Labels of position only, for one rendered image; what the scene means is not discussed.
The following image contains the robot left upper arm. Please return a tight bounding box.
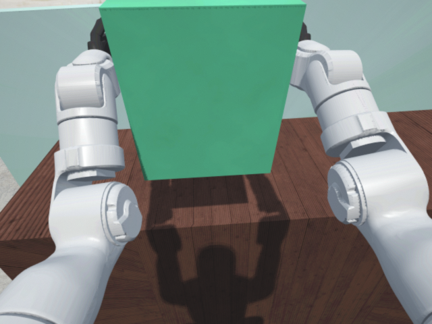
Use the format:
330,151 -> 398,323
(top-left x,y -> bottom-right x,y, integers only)
0,182 -> 142,324

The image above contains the left robot forearm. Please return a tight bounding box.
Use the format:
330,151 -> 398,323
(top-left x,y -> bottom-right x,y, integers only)
49,49 -> 125,239

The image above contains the right robot hand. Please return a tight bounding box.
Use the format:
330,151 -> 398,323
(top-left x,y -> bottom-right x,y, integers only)
299,22 -> 311,42

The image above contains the left robot hand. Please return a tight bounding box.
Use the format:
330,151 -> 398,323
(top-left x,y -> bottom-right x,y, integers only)
88,18 -> 111,56

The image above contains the carton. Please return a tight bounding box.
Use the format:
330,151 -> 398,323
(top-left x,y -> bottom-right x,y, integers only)
99,0 -> 306,180

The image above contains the right robot forearm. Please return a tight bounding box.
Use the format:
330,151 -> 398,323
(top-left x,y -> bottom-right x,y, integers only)
290,40 -> 429,204

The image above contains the robot right upper arm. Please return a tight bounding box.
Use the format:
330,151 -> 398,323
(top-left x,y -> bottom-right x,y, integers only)
327,148 -> 432,324

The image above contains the pedestal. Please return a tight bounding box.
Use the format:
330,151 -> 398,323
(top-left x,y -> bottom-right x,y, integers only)
0,109 -> 432,324

